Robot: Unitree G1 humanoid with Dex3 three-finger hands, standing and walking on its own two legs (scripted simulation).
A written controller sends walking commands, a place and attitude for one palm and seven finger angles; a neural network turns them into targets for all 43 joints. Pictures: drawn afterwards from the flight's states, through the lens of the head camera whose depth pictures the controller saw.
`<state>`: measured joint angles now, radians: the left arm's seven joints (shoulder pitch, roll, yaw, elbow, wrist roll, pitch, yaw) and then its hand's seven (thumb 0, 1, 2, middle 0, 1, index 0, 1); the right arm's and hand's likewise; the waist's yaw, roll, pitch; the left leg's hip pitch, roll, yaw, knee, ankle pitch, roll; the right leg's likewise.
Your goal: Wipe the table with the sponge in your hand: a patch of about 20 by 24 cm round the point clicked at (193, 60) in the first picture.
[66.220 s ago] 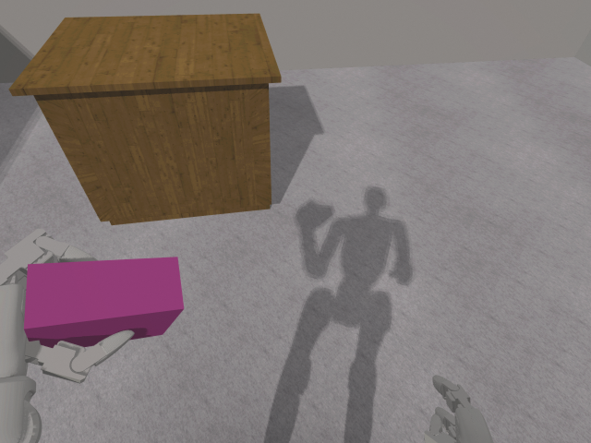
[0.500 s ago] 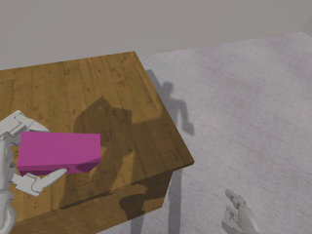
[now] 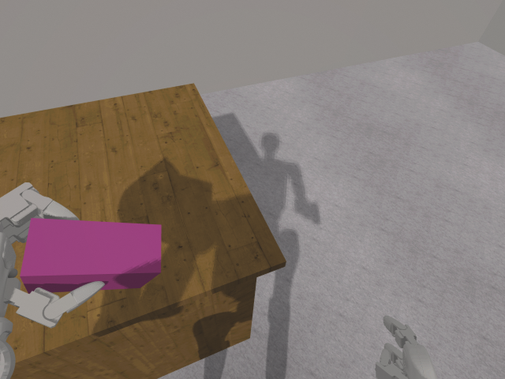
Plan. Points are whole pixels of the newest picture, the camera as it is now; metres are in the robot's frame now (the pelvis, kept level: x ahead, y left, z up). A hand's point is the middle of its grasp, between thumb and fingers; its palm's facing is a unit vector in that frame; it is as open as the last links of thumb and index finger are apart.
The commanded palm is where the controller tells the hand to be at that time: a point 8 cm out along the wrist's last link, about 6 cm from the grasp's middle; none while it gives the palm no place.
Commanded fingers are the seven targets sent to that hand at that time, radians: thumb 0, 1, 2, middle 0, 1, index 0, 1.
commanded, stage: shuffle to correct the standing spot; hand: left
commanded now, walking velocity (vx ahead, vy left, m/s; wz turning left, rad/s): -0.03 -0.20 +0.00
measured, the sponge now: (114, 259) +0.23 +0.19 +0.13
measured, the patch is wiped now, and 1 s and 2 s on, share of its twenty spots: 0.00 0.00 0.00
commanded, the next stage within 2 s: come to a stop and stand still in 0.06 s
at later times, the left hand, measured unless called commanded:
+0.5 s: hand (10, 235) +0.23 +0.28 +0.18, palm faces +0.41 -0.79 -0.45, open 10.0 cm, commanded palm +0.16 +0.29 +0.18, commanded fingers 0.00 0.10 1.30 -1.20 -1.60 -1.20 -1.60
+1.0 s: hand out of the picture +0.24 +0.32 +0.16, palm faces +0.35 -0.84 -0.42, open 10.0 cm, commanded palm +0.17 +0.35 +0.18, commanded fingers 0.00 0.10 1.30 -1.20 -1.60 -1.20 -1.60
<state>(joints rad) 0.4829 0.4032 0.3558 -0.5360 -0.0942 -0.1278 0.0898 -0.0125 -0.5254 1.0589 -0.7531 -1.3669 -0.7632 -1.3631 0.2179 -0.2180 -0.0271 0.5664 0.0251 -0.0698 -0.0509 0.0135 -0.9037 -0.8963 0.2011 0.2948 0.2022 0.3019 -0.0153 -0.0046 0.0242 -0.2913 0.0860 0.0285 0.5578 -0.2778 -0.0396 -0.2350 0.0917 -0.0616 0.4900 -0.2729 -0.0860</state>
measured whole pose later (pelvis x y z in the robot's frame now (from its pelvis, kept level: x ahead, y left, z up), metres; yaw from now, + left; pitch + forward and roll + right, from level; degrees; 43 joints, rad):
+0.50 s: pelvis +0.00 +0.02 +0.00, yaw +0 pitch +1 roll -1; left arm 0.37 0.43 0.44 -0.40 -0.08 -0.21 0.10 -0.01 -0.52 1.06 -0.75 -1.37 -0.76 -1.37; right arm 0.21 -0.23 0.03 0.59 0.03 -0.14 0.00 0.01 -0.90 -0.90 0.20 0.29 0.20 0.30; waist 0.01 0.02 0.04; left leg -0.29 0.06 0.05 0.51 -0.25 -0.02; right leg -0.24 0.07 -0.04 0.46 -0.25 -0.06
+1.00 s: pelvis +0.01 +0.07 +0.01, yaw +0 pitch +1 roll -2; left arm 0.45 0.39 0.36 -0.51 -0.03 -0.15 0.10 -0.01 -0.53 1.06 -0.75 -1.37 -0.76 -1.37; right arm 0.13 -0.20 0.03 0.55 0.01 -0.08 -0.02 0.01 -0.90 -0.90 0.20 0.29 0.20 0.30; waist 0.02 -0.03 0.06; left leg -0.23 -0.01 0.07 0.47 -0.26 0.06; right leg -0.17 0.00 -0.02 0.39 -0.24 0.02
